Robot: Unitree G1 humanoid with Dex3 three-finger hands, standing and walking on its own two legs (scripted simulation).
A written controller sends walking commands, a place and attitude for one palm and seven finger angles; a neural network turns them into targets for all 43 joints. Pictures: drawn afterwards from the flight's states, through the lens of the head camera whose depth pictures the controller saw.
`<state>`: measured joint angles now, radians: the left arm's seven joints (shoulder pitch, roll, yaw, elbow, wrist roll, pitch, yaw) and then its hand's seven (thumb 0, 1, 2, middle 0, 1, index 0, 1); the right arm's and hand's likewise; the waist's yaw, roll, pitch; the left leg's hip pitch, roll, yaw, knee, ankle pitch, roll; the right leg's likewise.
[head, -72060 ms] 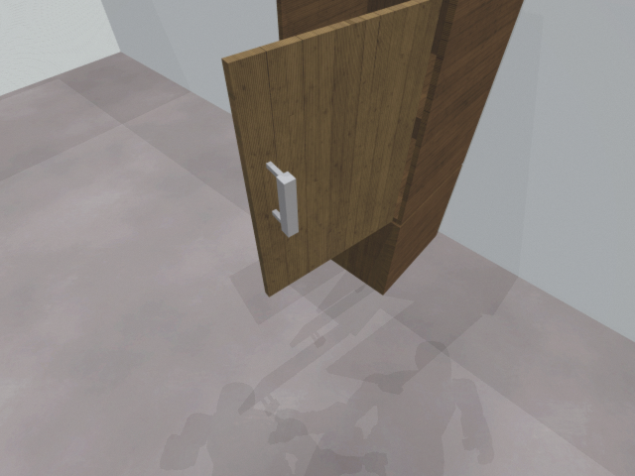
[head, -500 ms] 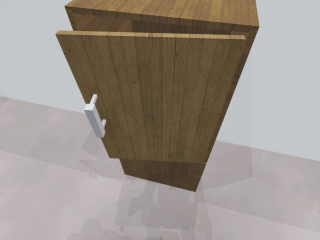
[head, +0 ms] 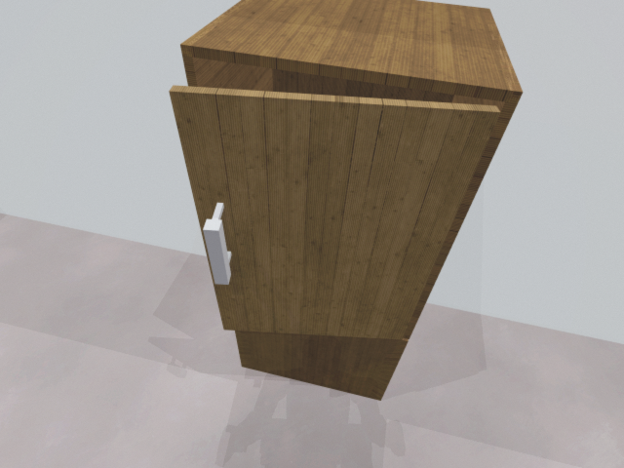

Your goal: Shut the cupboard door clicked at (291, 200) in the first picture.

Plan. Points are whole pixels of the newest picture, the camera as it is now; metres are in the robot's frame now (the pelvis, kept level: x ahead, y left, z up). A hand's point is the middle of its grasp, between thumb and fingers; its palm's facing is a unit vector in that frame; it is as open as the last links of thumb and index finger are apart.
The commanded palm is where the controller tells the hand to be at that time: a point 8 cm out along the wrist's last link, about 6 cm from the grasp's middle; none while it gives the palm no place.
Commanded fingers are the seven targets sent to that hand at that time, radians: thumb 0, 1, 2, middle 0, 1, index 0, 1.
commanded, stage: come to a stop and stand still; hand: left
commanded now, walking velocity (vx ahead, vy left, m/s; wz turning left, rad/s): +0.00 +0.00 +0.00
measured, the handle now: (221, 244) +0.46 +0.19 +0.00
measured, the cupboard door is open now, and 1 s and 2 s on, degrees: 11 11 11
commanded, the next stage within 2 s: look again from close up in 0.34 s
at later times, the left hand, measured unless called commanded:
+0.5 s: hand out of the picture -0.03 +0.17 -0.17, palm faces +0.00 -0.98 -0.18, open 7.4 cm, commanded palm none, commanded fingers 0.00 0.90 0.90 -0.20 -0.30 -0.20 -0.30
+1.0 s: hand out of the picture -0.03 +0.14 -0.17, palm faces +0.01 -0.98 -0.18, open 7.4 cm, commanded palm none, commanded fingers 0.00 0.90 0.90 -0.20 -0.30 -0.20 -0.30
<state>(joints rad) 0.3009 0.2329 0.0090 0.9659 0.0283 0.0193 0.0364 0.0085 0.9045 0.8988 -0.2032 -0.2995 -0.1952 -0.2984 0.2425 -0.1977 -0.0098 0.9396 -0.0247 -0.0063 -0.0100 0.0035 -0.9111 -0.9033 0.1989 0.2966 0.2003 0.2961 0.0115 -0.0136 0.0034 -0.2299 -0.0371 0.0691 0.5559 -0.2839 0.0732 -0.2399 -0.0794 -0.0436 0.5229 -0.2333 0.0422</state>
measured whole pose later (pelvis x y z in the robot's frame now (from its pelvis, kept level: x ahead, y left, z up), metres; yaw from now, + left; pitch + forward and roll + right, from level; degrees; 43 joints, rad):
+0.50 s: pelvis -0.02 +0.00 +0.01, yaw +0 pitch -3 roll +0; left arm 0.34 0.17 -0.01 1.05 0.03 0.01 0.04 0.01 0.90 0.90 -0.20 -0.30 -0.19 -0.30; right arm 0.26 -0.16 -0.02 1.09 -0.01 0.01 0.00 0.00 -0.91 -0.90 0.20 0.30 0.20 0.30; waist 0.00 -0.03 0.04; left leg -0.20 -0.06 0.08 0.44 -0.20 0.08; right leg -0.22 -0.09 -0.03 0.43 -0.16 0.06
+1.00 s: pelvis -0.03 -0.02 +0.01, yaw -1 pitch -2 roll +0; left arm 0.33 0.14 0.00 1.07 0.03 -0.01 0.05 0.01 0.90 0.90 -0.20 -0.30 -0.19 -0.30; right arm 0.27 -0.13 -0.02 1.12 -0.01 0.01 -0.01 0.00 -0.91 -0.90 0.20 0.30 0.20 0.30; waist 0.00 -0.02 0.03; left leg -0.23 -0.02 0.07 0.45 -0.19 0.05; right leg -0.25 -0.06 -0.04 0.44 -0.15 0.03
